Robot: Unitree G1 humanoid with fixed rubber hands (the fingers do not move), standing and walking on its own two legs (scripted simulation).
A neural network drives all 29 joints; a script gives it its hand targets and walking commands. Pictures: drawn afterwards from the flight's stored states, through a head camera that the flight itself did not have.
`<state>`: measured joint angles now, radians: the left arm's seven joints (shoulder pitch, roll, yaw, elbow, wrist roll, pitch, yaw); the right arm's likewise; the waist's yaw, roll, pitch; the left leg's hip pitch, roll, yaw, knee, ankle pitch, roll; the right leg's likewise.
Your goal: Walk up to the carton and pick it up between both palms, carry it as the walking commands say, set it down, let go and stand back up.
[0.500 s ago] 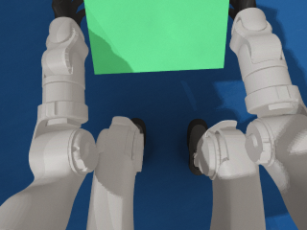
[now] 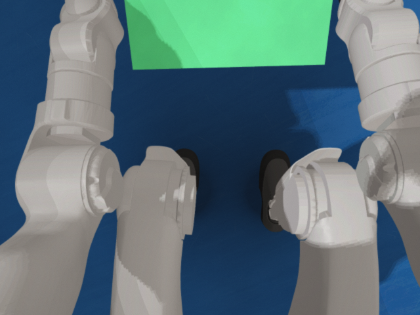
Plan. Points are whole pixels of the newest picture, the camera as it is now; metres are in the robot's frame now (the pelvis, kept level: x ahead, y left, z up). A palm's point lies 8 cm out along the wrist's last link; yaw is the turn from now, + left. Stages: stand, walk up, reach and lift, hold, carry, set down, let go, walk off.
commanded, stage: set down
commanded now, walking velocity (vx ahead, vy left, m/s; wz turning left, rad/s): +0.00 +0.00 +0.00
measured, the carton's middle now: out of the picture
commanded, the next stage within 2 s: none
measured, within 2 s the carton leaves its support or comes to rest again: rests again in 0.26 s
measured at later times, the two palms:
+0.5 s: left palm out of the picture +0.54 +0.21 -0.17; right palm out of the picture +0.57 -0.13 -0.18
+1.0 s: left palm out of the picture +0.55 +0.20 -0.18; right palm out of the picture +0.57 -0.14 -0.18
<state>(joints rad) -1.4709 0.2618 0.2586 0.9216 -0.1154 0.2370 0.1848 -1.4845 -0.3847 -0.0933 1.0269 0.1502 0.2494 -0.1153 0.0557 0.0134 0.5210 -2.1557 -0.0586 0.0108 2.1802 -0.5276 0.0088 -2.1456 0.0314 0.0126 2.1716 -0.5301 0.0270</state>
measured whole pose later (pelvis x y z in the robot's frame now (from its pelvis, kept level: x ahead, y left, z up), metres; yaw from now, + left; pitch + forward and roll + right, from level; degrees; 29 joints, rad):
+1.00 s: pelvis +0.03 -0.01 -0.02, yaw +0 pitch +39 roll +1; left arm -1.31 0.29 0.32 1.02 -0.12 0.14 0.08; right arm -1.39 -0.26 -0.20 1.07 0.02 0.15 -0.05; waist 0.04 0.00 0.26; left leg -2.30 -0.05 0.02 2.23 -0.61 -0.01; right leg -2.32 0.05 0.02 2.23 -0.60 0.01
